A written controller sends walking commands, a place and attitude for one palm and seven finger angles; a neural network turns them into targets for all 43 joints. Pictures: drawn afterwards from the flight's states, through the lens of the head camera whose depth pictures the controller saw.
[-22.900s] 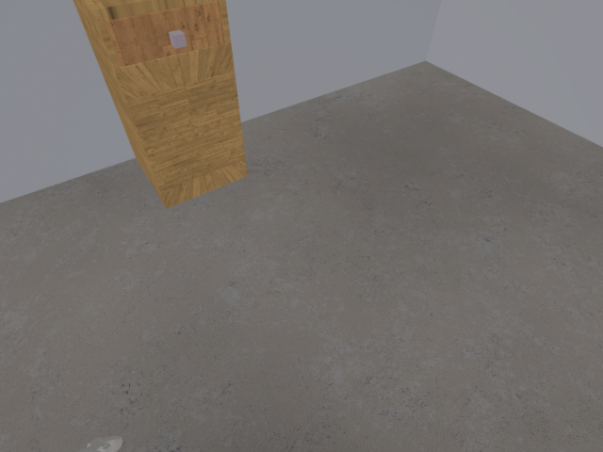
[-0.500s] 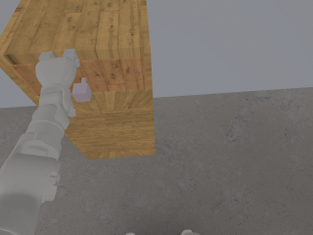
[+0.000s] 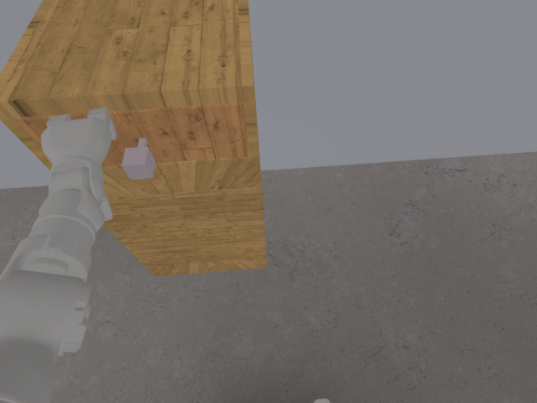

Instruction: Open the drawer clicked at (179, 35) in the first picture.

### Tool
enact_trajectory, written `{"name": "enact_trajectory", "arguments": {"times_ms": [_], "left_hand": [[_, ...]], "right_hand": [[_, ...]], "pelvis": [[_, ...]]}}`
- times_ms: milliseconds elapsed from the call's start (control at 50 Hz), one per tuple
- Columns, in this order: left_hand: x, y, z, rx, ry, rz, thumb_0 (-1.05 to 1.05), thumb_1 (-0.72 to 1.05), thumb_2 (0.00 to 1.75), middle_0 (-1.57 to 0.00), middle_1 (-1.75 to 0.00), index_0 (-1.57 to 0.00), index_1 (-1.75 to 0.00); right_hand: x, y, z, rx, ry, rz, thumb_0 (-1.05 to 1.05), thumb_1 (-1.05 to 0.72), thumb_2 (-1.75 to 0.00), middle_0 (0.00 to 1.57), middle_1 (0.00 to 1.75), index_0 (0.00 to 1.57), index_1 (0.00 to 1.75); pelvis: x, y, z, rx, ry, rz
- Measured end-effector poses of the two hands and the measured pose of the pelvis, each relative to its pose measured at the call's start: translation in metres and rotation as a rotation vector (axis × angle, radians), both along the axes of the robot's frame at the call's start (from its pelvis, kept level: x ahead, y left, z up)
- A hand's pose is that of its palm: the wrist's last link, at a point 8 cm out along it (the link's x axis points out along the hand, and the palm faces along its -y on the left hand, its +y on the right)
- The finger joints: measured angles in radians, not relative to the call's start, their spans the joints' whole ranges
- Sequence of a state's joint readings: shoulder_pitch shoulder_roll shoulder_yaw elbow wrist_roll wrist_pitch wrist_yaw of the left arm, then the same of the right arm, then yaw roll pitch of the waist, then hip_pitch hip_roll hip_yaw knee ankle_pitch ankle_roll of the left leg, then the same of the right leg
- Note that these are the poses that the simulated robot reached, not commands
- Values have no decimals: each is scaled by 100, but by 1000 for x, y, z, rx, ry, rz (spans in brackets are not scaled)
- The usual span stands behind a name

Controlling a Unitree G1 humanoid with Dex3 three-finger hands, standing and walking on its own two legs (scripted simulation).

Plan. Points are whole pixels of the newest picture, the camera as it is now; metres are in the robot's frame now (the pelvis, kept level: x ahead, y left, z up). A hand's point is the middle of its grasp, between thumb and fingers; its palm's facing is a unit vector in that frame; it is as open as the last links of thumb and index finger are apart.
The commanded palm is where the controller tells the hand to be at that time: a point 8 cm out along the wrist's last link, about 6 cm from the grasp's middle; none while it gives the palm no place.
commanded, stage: lower the fingers behind the handle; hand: left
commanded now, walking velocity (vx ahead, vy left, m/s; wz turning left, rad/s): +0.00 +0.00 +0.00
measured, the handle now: (140, 155) +0.55 +0.22 +0.00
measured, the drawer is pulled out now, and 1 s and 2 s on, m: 0.00 0.00 0.00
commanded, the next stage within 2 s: close the thumb around the handle in 1.66 s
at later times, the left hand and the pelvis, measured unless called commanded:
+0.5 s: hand (119, 175) +0.48 +0.23 +0.03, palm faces -0.10 -0.01 -0.99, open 14.1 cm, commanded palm +0.47 +0.22 +0.08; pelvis +0.00 +0.01 -0.01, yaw +0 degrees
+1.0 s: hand (137, 180) +0.49 +0.22 +0.00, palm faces -0.06 -0.02 -1.00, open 14.0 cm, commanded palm +0.47 +0.21 +0.05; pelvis -0.01 +0.01 -0.02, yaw +0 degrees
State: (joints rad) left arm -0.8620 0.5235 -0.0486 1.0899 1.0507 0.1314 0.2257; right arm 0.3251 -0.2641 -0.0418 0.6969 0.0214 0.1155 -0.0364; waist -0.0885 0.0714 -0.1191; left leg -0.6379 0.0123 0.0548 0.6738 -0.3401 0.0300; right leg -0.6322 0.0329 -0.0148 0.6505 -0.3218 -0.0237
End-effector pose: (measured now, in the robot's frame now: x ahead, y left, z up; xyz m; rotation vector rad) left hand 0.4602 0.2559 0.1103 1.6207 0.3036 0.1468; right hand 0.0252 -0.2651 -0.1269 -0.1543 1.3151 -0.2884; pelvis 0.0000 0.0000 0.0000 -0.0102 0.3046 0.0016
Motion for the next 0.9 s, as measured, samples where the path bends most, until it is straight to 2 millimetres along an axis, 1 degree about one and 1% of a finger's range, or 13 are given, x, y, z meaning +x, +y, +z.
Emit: {"name": "enact_trajectory", "arguments": {"times_ms": [60,120,180,240,280,340,400,460,500,580,640,720,900], "left_hand": [[-9,-5,-8,-67,98,-62,0,-49,30,-32,-120,-31,-120],[-13,-30,-10,-118,109,-230,0,-49,30,-32,-120,-32,-120],[-11,-57,-7,-156,38,-389,0,-49,30,-32,-120,-32,-120],[-2,-70,-4,-172,-84,-437,0,-49,30,-32,-120,-32,-120],[5,-67,-4,-153,-160,-396,0,-49,30,-32,-120,-32,-120],[10,-52,-12,-80,-196,-266,0,-49,30,-32,-120,-32,-120],[8,-33,-24,-7,-122,-137,0,-49,30,-32,-120,-31,-120],[1,-25,-32,-30,-31,-74,0,-49,30,-32,-120,-30,-119],[1,-24,-28,-68,-3,-82,0,-49,30,-32,-120,-26,-117],[7,-34,-22,-98,34,-197,0,-49,30,-32,-120,-26,-117],[11,-39,-25,-101,25,-259,0,-49,30,-32,-120,-27,-118],[10,-36,-31,-112,-34,-289,0,-49,30,-31,-122,-29,-119],[8,-36,-52,-89,-70,-230,0,-49,30,-27,-120,-29,-120]], "right_hand": [[0,0,6,-17,17,16,1,-91,-90,20,30,20,30],[3,-2,11,-52,16,38,1,-91,-90,20,30,20,30],[8,-6,13,-83,-2,48,1,-91,-90,20,30,20,30],[11,-8,11,-96,-26,48,1,-91,-90,20,30,20,30],[10,-7,7,-89,-35,49,1,-91,-90,20,30,20,30],[6,-2,-2,-56,-29,44,1,-91,-90,20,30,20,30],[-3,6,-8,-10,-5,23,0,-91,-90,20,30,20,30],[-12,15,-8,15,26,1,1,-91,-90,20,30,20,30],[-17,18,-5,11,41,-5,1,-91,-90,20,30,20,30],[-26,16,2,-26,55,-9,1,-91,-90,20,30,20,30],[-31,11,5,-55,61,-15,1,-91,-90,20,30,20,30],[-37,4,4,-72,75,-10,1,-91,-90,20,30,20,30],[-40,6,-3,-49,90,-12,1,-91,-90,20,30,20,30]], "pelvis": [[3,0,4,-4,-25,23],[4,1,4,-7,-41,42],[2,3,1,-9,-36,45],[-2,5,-5,-9,-9,35],[-5,7,-9,-9,15,26],[-7,9,-13,-8,42,11],[-8,10,-13,-8,49,0],[-6,10,-9,-9,36,2],[-5,9,-6,-11,22,9],[-3,9,-5,-15,9,23],[-3,10,-8,-17,20,20],[-4,12,-13,-19,45,11],[-7,15,-19,-22,73,5]]}}
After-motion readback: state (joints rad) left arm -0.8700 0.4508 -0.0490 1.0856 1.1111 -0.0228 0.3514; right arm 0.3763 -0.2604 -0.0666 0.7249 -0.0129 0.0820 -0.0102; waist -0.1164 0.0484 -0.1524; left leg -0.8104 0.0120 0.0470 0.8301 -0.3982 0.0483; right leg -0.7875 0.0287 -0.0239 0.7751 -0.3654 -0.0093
